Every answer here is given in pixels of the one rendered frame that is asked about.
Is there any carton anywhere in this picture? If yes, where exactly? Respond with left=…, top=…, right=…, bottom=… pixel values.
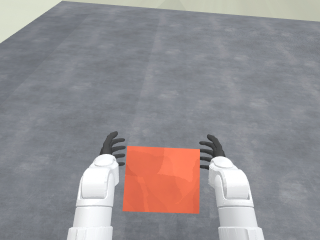
left=122, top=146, right=200, bottom=214

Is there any robot right hand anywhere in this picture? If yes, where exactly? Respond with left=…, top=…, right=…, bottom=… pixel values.
left=199, top=134, right=226, bottom=170

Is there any robot left hand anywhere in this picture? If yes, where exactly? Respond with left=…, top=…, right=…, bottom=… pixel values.
left=99, top=131, right=126, bottom=166

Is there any left robot forearm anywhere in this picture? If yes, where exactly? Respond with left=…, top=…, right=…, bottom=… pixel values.
left=67, top=154, right=119, bottom=240

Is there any right robot forearm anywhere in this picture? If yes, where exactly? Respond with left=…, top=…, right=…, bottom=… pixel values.
left=208, top=156, right=265, bottom=240

